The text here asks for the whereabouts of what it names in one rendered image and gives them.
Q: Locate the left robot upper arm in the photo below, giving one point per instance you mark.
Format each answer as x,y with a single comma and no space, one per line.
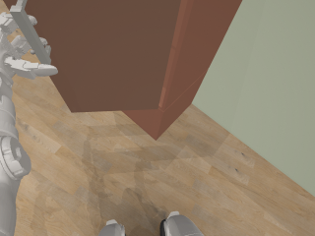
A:
14,165

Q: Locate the left robot hand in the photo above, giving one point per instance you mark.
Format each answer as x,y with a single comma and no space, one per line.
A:
17,48

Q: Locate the cupboard door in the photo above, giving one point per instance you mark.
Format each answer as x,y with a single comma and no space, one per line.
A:
111,55

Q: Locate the handle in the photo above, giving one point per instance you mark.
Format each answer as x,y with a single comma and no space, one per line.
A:
24,23

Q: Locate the robot left forearm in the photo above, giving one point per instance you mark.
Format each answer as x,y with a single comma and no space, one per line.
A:
7,107

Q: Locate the robot right thigh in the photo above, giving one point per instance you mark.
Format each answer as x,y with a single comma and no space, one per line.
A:
180,225

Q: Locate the right robot shin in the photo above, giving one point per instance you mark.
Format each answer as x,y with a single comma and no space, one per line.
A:
173,213

